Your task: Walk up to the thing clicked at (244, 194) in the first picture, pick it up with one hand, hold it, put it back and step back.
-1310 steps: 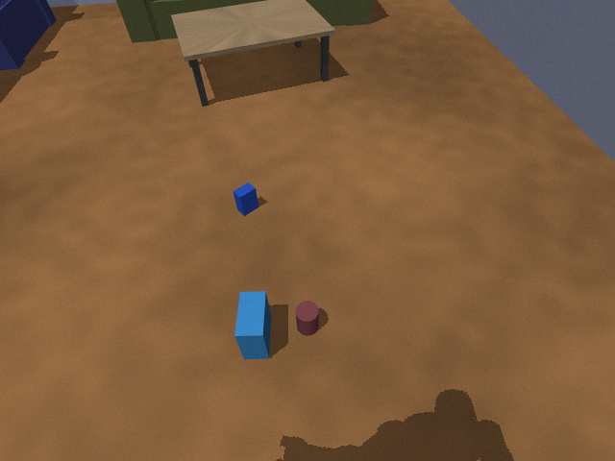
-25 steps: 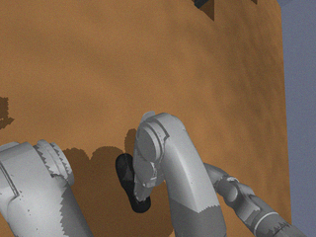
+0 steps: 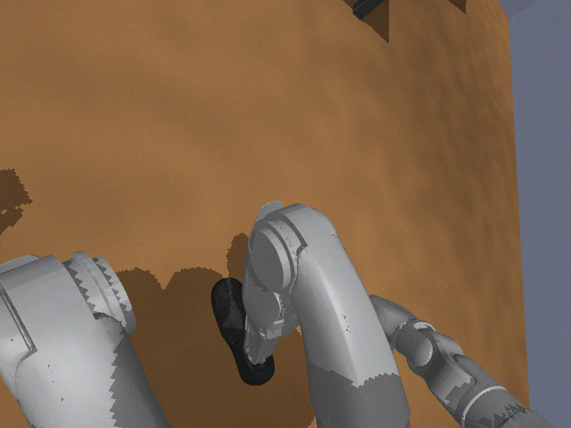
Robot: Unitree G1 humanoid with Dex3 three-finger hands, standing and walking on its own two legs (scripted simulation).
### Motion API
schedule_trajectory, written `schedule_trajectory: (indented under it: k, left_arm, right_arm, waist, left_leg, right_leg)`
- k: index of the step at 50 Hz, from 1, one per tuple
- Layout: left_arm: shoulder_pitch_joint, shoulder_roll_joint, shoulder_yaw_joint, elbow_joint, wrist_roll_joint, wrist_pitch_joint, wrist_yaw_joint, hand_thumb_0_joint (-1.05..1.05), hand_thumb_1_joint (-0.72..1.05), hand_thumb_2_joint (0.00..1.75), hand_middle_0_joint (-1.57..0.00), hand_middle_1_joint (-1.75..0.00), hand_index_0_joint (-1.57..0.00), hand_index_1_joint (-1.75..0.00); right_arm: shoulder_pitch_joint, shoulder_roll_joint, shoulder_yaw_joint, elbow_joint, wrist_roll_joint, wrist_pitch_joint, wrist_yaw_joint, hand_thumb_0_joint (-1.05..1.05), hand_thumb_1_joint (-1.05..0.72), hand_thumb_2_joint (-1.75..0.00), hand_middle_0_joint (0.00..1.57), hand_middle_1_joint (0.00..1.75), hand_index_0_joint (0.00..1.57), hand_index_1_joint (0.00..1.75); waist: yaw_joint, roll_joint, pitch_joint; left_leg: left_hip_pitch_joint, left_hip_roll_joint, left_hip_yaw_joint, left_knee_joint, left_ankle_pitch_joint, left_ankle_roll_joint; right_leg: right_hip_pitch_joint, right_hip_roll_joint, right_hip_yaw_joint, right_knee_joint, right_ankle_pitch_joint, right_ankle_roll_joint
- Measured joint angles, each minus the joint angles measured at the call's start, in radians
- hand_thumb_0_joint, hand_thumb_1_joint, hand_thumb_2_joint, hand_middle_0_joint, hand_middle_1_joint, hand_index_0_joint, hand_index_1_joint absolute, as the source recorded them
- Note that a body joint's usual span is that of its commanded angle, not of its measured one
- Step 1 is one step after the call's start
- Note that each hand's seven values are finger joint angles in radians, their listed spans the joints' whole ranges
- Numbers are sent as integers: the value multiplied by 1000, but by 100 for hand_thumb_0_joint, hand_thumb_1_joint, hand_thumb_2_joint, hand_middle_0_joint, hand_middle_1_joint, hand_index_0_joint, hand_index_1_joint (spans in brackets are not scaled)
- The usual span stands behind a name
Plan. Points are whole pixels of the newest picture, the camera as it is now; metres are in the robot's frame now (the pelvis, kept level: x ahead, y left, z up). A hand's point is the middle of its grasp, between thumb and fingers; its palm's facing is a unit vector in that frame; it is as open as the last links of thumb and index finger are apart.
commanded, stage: settle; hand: left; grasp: from the side
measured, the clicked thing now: out of the picture +0.44 +0.29 -0.22
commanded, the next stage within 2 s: lift in 1.88 s
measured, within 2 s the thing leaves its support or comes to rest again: leaves its support in 0.02 s
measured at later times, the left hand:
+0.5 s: hand out of the picture +0.41 +0.34 -0.08, palm faces +0.43 -0.90 -0.01, open 6.7 cm
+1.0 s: hand out of the picture +0.41 +0.33 +0.00, palm faces +0.43 -0.90 -0.07, open 7.0 cm
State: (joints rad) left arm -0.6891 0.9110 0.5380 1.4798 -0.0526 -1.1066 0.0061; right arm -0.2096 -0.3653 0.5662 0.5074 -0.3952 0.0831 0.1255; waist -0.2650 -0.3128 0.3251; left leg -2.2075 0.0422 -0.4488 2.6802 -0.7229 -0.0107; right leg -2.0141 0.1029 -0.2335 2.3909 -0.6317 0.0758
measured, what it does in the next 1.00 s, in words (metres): stands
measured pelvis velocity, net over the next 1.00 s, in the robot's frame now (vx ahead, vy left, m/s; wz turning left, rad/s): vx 0.03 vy -0.03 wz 0.16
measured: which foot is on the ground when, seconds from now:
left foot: down 0.00-1.00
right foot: down 0.00-1.00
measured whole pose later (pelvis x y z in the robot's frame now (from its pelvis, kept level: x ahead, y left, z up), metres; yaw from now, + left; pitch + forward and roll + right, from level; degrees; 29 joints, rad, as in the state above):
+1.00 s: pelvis +0.03 -0.03 +0.05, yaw +9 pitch +29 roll -9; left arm -0.59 0.55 0.47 0.92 -0.12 -0.65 -0.15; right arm 0.04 -0.30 0.16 0.60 -0.13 0.09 0.09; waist -0.15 -0.05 -0.03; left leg -2.25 0.04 -0.22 2.43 -0.70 -0.05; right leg -2.15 0.00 -0.09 2.34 -0.70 0.04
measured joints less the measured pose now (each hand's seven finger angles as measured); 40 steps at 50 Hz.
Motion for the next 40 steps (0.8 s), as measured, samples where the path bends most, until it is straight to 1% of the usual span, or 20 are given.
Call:
schedule_trajectory:
  k: [4, 10, 12, 18, 21, 28, 33, 40]
  left_arm:
    - [10, -14, -1, -44, 9, 30, -10, -1, -44, 85, -81, -121, -110, -131]
    - [28, -61, -11, -152, -4, 82, -29, -1, -45, 90, -80, -127, -127, -143]
    - [38, -78, -14, -190, -9, 103, -36, -1, -46, 91, -79, -127, -131, -146]
    - [65, -138, -47, -313, -24, 186, -61, -1, -46, 92, -79, -128, -140, -153]
    - [73, -171, -62, -362, -34, 232, -70, -1, -45, 92, -79, -128, -142, -154]
    - [95, -231, -80, -458, -37, 329, -92, -1, -45, 92, -79, -128, -144, -153]
    - [110, -271, -84, -506, -44, 379, -105, -1, -45, 91, -79, -128, -144, -151]
    - [113, -321, -79, -539, -57, 419, -120, -1, -45, 91, -79, -128, -141, -149]
  right_arm:
    - [17, 3, -16, 0, 10, 3, 3, 0, -92, -90, 20, 30, 21, 30]
    - [57, 11, -58, 12, 35, 5, 12, 0, -92, -90, 20, 30, 21, 30]
    - [72, 14, -76, 16, 47, 6, 16, 0, -92, -90, 21, 30, 21, 30]
    - [114, 27, -144, 34, 92, 6, 19, 0, -91, -89, 21, 30, 21, 30]
    - [135, 34, -180, 42, 117, 6, 19, 0, -91, -89, 21, 30, 21, 30]
    - [177, 49, -258, 54, 171, 7, 13, 0, -90, -89, 20, 30, 21, 30]
    - [203, 55, -303, 61, 204, 11, 6, 0, -90, -89, 20, 30, 21, 30]
    - [228, 60, -354, 76, 234, 12, -9, 0, -90, -89, 20, 30, 20, 30]
  waist:
    - [6, 10, -11]
    - [28, 35, -46]
    - [33, 47, -64]
    - [57, 86, -128]
    - [68, 109, -163]
    - [87, 163, -235]
    - [98, 195, -274]
    - [110, 231, -315]
  left_leg:
    - [-5, 0, 9, -4, 5, 3]
    - [-14, -1, 30, -18, 11, 4]
    - [-19, -3, 39, -26, 13, 4]
    - [-34, -4, 73, -55, 22, 2]
    - [-43, -5, 92, -74, 27, 2]
    - [-59, -5, 137, -120, 36, 1]
    - [-63, -3, 167, -155, 38, -4]
    - [-59, -4, 198, -199, 37, -17]
  right_leg:
    - [-3, -4, 5, 1, 0, -4]
    - [-13, -14, 17, 1, -6, -11]
    - [-19, -20, 22, 1, -8, -13]
    - [-40, -37, 43, -2, -17, -19]
    - [-52, -46, 55, -5, -22, -20]
    - [-80, -65, 83, -18, -32, -21]
    - [-98, -77, 104, -28, -41, -27]
    - [-116, -92, 127, -39, -53, -21]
